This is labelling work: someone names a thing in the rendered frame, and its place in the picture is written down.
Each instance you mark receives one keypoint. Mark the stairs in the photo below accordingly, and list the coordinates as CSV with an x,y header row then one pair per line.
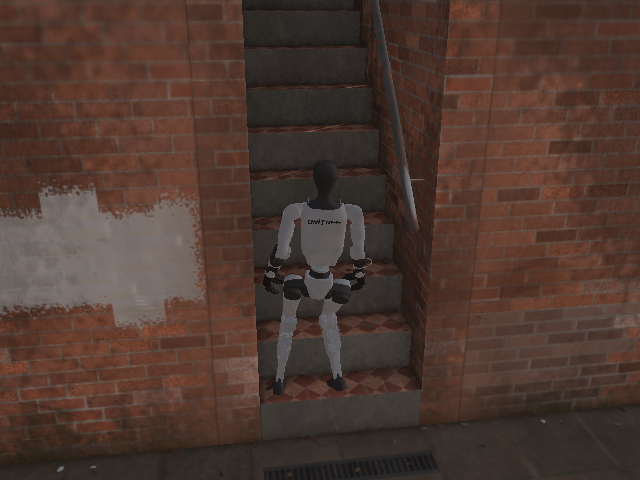
x,y
307,101

